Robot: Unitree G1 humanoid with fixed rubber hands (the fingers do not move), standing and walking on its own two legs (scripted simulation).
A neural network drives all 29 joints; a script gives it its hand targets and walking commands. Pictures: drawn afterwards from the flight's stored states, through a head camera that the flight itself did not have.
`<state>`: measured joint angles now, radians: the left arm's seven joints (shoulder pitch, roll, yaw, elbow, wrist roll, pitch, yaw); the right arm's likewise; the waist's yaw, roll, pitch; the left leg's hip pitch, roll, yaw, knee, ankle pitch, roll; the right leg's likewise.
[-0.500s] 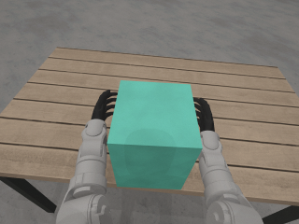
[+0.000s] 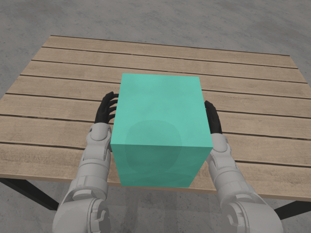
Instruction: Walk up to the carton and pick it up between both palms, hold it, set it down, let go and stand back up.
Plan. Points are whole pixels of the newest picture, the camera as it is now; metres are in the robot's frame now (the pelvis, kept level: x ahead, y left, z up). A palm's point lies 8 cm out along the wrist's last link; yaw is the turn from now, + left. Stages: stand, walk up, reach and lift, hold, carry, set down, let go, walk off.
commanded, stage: set down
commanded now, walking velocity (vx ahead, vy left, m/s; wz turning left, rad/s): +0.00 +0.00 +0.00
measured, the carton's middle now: (157, 134) +0.37 +0.02 +0.02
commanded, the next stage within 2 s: none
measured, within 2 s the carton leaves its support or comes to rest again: neither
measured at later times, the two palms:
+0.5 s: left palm (97, 133) +0.36 +0.18 +0.03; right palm (244, 131) +0.37 -0.21 +0.06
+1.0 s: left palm (80, 158) +0.28 +0.21 +0.04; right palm (246, 163) +0.28 -0.20 +0.05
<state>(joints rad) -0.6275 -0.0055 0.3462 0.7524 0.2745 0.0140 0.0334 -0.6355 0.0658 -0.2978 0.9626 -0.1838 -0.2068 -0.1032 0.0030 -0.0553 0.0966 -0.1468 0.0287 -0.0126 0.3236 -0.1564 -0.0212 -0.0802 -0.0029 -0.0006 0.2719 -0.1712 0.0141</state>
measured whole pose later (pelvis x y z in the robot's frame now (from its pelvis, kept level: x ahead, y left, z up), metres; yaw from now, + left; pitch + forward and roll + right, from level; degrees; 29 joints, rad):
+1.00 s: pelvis -0.02 +0.00 +0.00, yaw -2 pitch -1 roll +0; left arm -0.15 0.20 0.04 0.35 -0.18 0.13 0.03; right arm -0.18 -0.17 0.00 0.45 0.24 0.00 -0.10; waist 0.03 -0.02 -0.02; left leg -0.19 0.04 0.02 0.38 -0.16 -0.02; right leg -0.16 0.01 0.03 0.36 -0.18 0.01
